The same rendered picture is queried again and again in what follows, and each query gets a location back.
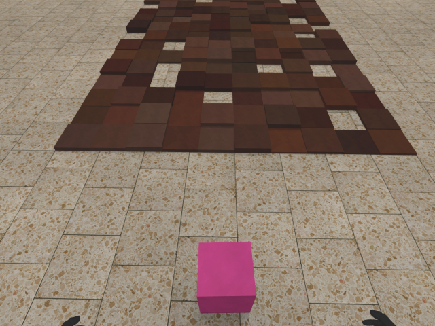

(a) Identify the carton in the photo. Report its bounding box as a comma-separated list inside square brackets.
[197, 242, 256, 314]

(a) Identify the right robot hand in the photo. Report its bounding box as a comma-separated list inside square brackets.
[362, 310, 396, 326]

